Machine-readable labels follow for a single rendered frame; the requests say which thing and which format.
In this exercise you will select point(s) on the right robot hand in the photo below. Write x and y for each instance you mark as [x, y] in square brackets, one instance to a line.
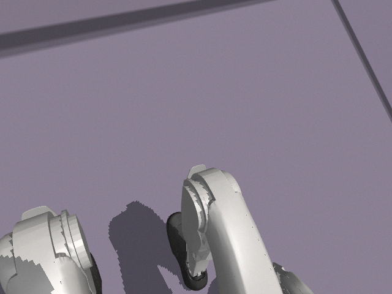
[290, 282]

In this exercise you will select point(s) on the left robot foot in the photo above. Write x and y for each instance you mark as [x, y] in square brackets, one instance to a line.
[96, 276]

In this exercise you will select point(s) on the right robot foot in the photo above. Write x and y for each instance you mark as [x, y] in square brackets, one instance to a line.
[178, 247]

